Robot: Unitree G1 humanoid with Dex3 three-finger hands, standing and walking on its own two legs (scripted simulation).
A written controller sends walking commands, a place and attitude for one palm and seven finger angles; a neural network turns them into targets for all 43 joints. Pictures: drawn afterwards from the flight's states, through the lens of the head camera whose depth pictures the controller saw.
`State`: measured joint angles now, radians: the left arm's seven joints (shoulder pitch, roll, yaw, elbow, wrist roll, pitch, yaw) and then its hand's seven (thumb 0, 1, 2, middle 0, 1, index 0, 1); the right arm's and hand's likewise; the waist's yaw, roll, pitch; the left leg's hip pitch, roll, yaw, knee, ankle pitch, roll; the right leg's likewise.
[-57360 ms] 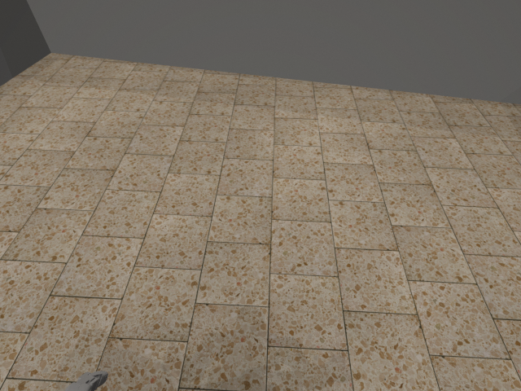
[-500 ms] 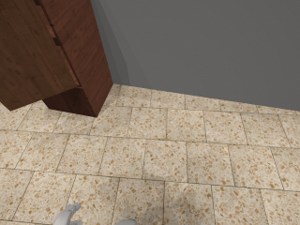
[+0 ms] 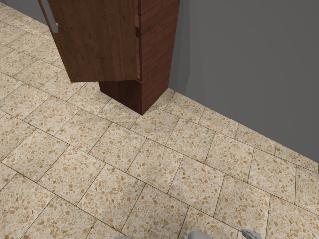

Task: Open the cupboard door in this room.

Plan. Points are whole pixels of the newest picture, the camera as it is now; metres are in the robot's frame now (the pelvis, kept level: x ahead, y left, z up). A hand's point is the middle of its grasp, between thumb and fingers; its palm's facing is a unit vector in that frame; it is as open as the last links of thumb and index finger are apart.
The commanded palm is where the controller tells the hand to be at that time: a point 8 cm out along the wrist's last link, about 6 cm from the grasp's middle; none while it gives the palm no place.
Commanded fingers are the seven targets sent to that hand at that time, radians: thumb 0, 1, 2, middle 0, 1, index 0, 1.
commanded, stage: turn to face it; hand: left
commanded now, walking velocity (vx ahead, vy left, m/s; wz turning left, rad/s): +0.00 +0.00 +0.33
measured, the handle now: (50, 12) +0.92 +0.55 +0.05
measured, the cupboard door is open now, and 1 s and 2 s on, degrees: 41 41 41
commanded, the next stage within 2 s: take the last steps up to it in 0.28 s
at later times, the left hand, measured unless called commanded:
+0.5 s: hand out of the picture +0.01 +0.14 -0.15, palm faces +0.23 -0.94 -0.23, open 7.3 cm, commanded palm none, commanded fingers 0.00 0.90 0.90 -0.20 -0.30 -0.20 -0.30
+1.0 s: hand out of the picture +0.08 +0.26 -0.16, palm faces +0.31 -0.93 -0.19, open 7.4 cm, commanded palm none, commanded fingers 0.00 0.90 0.90 -0.20 -0.30 -0.20 -0.30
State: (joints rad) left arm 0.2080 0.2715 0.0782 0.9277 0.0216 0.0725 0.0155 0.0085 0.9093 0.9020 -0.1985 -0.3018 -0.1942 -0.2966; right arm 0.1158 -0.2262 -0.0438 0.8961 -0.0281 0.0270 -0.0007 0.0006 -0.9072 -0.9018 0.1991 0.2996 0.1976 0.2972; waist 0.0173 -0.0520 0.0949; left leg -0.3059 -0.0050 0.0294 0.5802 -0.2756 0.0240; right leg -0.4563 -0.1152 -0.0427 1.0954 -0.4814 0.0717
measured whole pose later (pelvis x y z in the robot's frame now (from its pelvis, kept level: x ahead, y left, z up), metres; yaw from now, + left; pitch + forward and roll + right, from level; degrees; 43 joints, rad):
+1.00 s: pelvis +0.09 +0.07 +0.01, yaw +15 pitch -1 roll +1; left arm 0.22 0.20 0.06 1.02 0.03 0.00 -0.01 0.01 0.91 0.90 -0.20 -0.30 -0.19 -0.30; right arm 0.34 -0.15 -0.02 1.06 -0.02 -0.05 -0.02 0.00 -0.92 -0.90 0.20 0.30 0.20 0.30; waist 0.02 -0.03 0.04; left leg -0.04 -0.06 0.12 0.30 -0.26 0.07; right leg -0.56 -0.11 -0.06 1.01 -0.24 0.02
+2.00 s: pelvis +0.40 +0.20 +0.01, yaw +13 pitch +0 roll +1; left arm 0.20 0.18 0.05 1.04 0.02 -0.01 0.02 0.01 0.93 0.90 -0.20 -0.30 -0.19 -0.30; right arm 0.27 -0.15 -0.01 1.08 -0.03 -0.03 -0.04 -0.01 -0.93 -0.90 0.20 0.30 0.20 0.30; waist 0.00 -0.03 0.06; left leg -0.18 -0.01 0.17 0.44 -0.25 0.06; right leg -0.37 -0.07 -0.06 0.65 -0.24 0.02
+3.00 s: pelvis +0.43 +0.17 +0.01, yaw +13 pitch +0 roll +2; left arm 0.24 0.16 -0.01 1.09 0.01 -0.01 0.03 0.01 0.93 0.90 -0.20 -0.30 -0.20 -0.30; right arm 0.32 -0.18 0.01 1.08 -0.02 -0.01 -0.02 0.00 -0.91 -0.90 0.20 0.30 0.20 0.30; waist -0.01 0.04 0.04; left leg -0.14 0.03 0.15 0.41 -0.26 -0.01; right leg -0.26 -0.02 -0.08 0.49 -0.23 -0.04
